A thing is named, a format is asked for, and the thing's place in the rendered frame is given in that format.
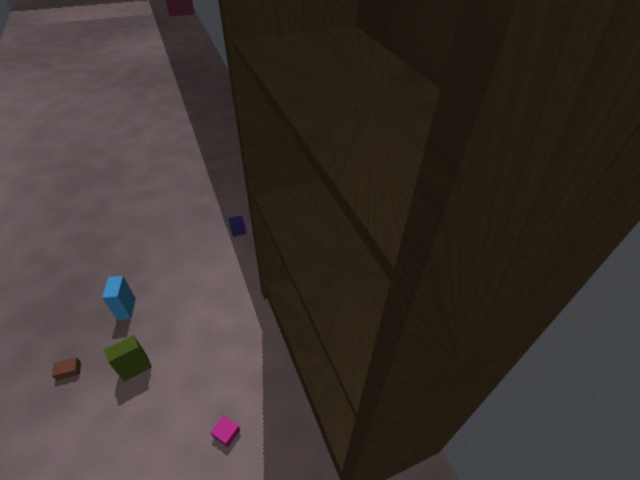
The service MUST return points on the bookshelf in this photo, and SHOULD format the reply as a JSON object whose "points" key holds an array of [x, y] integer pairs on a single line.
{"points": [[430, 183]]}

